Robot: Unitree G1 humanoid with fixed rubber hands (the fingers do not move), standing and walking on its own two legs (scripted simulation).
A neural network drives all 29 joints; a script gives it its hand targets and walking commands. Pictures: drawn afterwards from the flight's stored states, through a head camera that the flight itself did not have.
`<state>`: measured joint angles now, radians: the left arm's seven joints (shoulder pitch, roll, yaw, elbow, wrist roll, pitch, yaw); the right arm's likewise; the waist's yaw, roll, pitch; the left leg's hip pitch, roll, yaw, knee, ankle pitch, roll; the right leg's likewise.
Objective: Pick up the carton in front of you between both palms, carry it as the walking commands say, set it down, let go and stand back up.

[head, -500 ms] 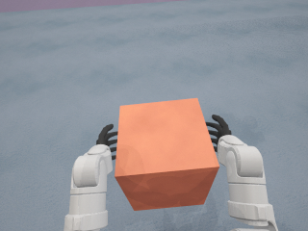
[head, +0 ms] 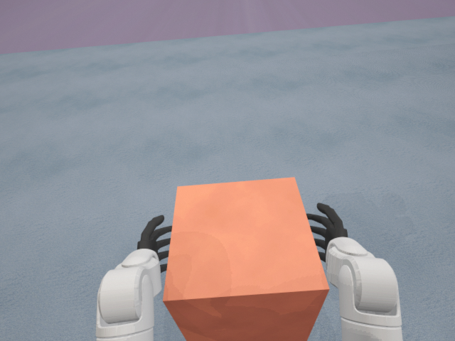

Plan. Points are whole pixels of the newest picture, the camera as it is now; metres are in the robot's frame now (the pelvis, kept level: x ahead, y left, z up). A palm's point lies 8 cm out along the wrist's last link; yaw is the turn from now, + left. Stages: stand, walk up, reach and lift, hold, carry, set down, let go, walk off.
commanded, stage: carry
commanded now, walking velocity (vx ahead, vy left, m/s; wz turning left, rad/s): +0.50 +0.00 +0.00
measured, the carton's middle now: (242, 268) +0.27 +0.00 +0.02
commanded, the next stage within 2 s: none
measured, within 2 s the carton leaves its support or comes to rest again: neither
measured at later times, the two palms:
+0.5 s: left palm (163, 151) +0.55 +0.18 +0.08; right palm (286, 140) +0.56 -0.12 +0.10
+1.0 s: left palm (187, 103) +0.81 +0.15 +0.08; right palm (282, 96) +0.81 -0.15 +0.09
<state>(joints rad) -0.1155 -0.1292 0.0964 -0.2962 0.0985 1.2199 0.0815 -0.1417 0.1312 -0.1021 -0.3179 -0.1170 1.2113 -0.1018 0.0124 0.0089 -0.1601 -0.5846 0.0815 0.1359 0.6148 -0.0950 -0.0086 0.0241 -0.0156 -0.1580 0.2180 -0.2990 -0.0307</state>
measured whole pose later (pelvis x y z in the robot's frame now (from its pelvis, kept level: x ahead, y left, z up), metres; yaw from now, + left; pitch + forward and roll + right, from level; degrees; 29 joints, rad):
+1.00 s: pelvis +0.54 +0.00 -0.01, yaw +0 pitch +2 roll -1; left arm -0.14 -0.13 0.10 -0.36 0.09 1.20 0.08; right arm -0.17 0.13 -0.10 -0.39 -0.12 1.21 -0.10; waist -0.01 0.05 -0.05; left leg -0.35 0.07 0.12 0.42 -0.08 0.00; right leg -0.22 -0.02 -0.20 0.46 -0.27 -0.03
